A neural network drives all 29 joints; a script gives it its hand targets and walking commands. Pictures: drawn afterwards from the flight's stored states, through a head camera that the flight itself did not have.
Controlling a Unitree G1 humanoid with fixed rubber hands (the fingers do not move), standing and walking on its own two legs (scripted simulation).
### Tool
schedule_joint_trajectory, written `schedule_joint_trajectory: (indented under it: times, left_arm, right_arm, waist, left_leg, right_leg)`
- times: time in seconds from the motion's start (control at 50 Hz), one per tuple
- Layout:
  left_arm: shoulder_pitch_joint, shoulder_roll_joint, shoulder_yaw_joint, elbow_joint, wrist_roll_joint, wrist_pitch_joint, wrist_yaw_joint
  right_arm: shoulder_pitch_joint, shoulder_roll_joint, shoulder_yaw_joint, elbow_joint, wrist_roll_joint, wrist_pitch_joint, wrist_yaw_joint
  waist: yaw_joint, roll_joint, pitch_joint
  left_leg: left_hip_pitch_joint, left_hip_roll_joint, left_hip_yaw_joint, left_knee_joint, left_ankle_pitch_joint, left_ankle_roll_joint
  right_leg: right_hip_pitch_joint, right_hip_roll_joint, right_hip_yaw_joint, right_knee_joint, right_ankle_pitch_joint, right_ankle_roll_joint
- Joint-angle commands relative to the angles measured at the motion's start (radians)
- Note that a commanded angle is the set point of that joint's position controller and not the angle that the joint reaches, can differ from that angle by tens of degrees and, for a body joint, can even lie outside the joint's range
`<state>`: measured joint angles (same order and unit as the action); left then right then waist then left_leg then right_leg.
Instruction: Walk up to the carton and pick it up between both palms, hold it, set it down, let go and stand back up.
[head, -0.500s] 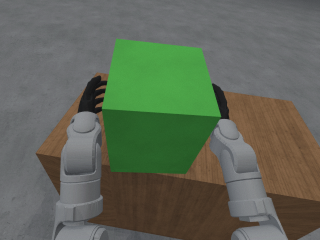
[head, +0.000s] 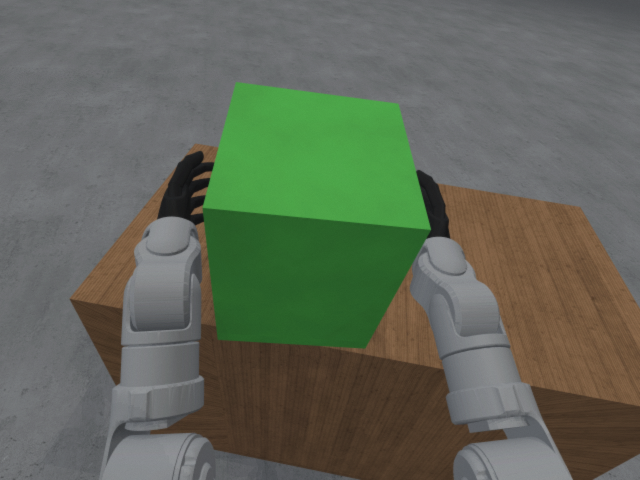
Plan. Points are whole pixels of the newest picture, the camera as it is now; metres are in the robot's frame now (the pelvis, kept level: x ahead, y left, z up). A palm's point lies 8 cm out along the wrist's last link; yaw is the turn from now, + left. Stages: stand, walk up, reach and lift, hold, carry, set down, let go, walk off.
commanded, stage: hold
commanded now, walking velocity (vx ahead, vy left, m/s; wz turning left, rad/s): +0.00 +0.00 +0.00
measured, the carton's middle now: (305, 225) +0.40 +0.02 +0.15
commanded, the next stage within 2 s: none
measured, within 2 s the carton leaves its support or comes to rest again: neither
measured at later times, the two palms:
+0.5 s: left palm (177, 218) +0.36 +0.16 +0.19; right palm (427, 236) +0.35 -0.13 +0.18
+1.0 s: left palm (178, 218) +0.36 +0.16 +0.19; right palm (429, 236) +0.35 -0.13 +0.18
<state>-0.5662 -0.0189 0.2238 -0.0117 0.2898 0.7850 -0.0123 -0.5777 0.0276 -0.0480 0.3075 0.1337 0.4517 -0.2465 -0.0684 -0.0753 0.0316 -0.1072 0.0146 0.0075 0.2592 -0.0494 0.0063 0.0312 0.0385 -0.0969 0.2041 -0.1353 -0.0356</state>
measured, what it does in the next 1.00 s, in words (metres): stands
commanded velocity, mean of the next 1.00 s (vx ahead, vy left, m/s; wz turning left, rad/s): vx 0.00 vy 0.00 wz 0.00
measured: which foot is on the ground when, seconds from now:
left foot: down 0.00-1.00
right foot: down 0.00-1.00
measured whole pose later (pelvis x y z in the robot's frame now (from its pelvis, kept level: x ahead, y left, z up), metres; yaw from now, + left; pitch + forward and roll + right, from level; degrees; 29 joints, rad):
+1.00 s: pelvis +0.00 +0.01 +0.00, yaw +0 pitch -7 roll -1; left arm -0.54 -0.03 0.21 -0.07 0.30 0.82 -0.01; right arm -0.56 0.01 -0.03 0.27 0.16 0.46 -0.25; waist -0.08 -0.07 0.05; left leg -0.08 0.01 0.01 0.26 -0.06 0.01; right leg 0.06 0.03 -0.09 0.19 -0.13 -0.03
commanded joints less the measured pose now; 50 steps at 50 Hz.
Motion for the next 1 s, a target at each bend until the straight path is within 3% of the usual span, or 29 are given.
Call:
schedule_joint_trajectory:
  times: [0.0, 0.44, 0.98]
  left_arm:
    - [-0.639, -0.433, -0.448, -0.192, -0.165, -0.077, -0.14]
    - [-0.595, -0.44, -0.472, -0.252, -0.157, -0.046, -0.125]
    - [-0.597, -0.43, -0.457, -0.237, -0.156, -0.048, -0.135]
  right_arm:
    - [-0.738, 0.35, 0.327, -0.314, 0.066, -0.092, 0.048]
    - [-0.714, 0.311, 0.326, -0.352, 0.082, -0.085, 0.053]
    - [-0.714, 0.322, 0.336, -0.346, 0.086, -0.086, 0.048]
  waist:
    - [-0.019, 0.107, -0.474]
    - [-0.023, 0.118, -0.45]
    - [-0.017, 0.103, -0.441]
  left_leg:
    - [0.321, -0.029, 0.003, 0.028, 0.122, 0.003]
    - [0.371, -0.018, 0.0, 0.034, 0.17, -0.028]
    - [0.35, -0.025, 0.003, 0.027, 0.149, -0.016]
  right_leg:
    - [-0.043, -0.01, 0.003, -0.025, 0.196, 0.089]
    - [-0.056, 0.003, -0.009, -0.044, 0.163, 0.069]
    - [-0.038, -0.004, -0.002, -0.039, 0.19, 0.078]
